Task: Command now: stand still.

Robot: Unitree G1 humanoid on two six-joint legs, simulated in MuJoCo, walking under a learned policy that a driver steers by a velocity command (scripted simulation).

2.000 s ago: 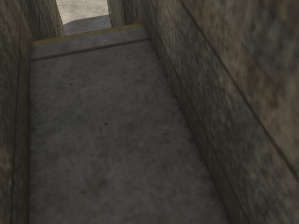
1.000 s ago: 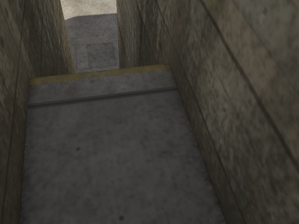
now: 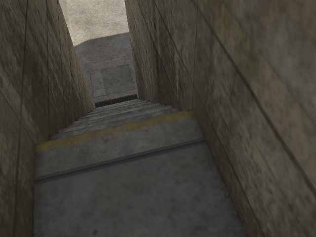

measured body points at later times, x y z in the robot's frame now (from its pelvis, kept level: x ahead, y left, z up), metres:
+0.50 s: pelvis +0.08 +0.02 +0.00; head +0.10 +0.01 +0.45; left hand -0.01 +0.31 -0.12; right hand +0.20 -0.24 -0.14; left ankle +0.16 +0.20 -0.68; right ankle -0.06 -0.10 -0.74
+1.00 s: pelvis +0.35 +0.15 +0.00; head +0.38 +0.15 +0.45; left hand +0.49 +0.40 -0.12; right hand +0.38 -0.09 -0.14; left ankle +0.32 +0.21 -0.74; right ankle +0.49 +0.00 -0.67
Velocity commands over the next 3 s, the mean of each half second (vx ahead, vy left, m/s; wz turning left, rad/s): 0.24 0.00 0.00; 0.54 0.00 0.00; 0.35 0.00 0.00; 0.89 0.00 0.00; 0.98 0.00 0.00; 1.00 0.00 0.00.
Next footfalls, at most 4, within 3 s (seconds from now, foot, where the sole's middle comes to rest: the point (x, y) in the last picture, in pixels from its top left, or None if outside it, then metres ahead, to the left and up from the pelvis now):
0.64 left None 0.36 0.21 -0.78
1.16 right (171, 213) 0.57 0.01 -0.78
1.54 left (101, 199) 0.65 0.32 -0.78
1.98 right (138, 135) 0.99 0.17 -0.78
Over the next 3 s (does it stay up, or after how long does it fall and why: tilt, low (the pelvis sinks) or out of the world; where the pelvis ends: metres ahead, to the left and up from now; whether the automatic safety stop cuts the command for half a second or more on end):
stays up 1.62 0.43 -0.74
